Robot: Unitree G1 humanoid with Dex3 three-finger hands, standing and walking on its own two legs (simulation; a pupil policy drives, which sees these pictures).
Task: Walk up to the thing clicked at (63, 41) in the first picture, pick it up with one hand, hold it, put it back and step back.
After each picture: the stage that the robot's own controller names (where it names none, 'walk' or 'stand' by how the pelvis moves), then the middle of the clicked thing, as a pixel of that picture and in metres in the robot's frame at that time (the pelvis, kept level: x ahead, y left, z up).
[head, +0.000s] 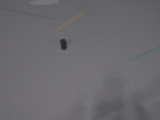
stand; (63, 44) +1.30 +0.23 -0.72
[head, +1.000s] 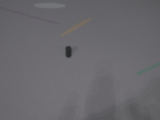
walk; (68, 52) +1.19 +0.14 -0.70
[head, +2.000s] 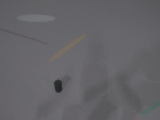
walk; (58, 86) +0.72 +0.17 -0.71
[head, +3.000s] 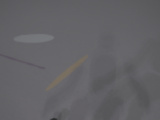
walk; out of the picture +0.43 +0.22 -0.71
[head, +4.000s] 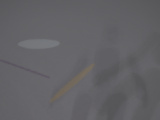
stand; out of the picture +0.29 +0.20 -0.71
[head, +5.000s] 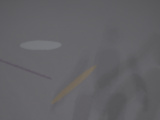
stand; out of the picture +0.30 +0.19 -0.72
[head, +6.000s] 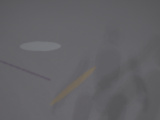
stand; out of the picture +0.29 +0.20 -0.73
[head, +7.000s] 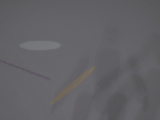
stand; out of the picture +0.29 +0.20 -0.73
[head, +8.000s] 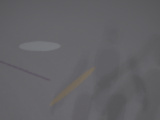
stand; out of the picture +0.28 +0.20 -0.73
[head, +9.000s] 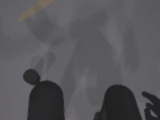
go down; (32, 77) +0.35 +0.24 -0.38
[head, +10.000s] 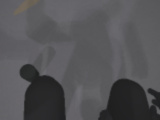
go down; (30, 74) +0.35 +0.25 -0.30
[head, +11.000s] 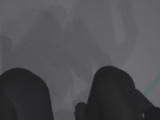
close in; out of the picture +0.33 +0.28 -0.22
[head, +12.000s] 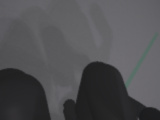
close; out of the picture +0.34 +0.28 -0.21
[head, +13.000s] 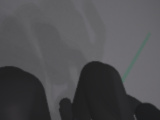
lift; out of the picture +0.33 +0.28 -0.22
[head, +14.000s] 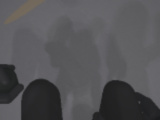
lift; (6, 83) +0.30 +0.27 -0.08
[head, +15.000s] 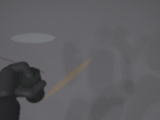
lift; (32, 85) +0.33 +0.18 +0.04
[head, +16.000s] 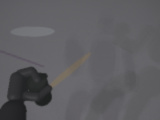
hold; (40, 90) +0.33 +0.17 -0.01
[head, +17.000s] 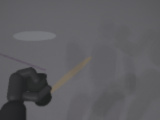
hold; (39, 90) +0.32 +0.17 -0.01
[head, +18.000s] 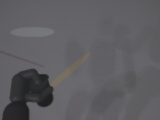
crouch; (41, 91) +0.33 +0.16 -0.02
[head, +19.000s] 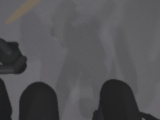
lower; (13, 60) +0.40 +0.23 -0.11
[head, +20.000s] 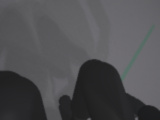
lower; out of the picture +0.38 +0.30 -0.22
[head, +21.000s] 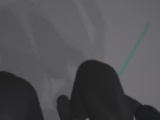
lower; out of the picture +0.38 +0.30 -0.22
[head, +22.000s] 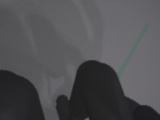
lower; out of the picture +0.37 +0.30 -0.22
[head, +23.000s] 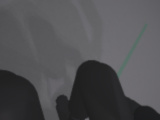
lower; out of the picture +0.37 +0.30 -0.22
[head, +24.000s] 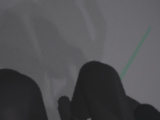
loosen; out of the picture +0.35 +0.28 -0.23
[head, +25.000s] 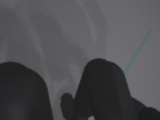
rise; out of the picture +0.35 +0.26 -0.22
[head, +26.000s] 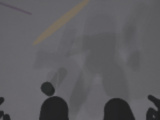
walk; (48, 89) +0.38 +0.21 -0.48
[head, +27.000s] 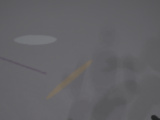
stand; out of the picture +0.32 +0.18 -0.66
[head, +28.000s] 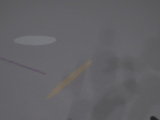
stand; out of the picture +0.32 +0.18 -0.67
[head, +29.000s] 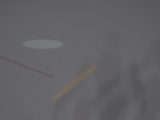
stand; out of the picture +0.34 +0.17 -0.71
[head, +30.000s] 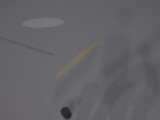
walk; (66, 113) +0.40 +0.20 -0.69
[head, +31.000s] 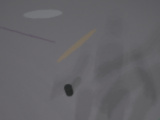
walk; (68, 90) +0.59 +0.17 -0.71
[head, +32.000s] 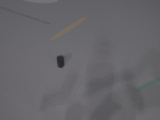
walk; (60, 61) +0.90 +0.17 -0.71
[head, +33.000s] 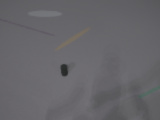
stand; (64, 70) +0.93 +0.19 -0.71
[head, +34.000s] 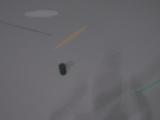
stand; (62, 69) +0.94 +0.20 -0.72
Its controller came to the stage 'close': yes
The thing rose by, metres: 0.70
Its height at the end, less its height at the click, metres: +0.00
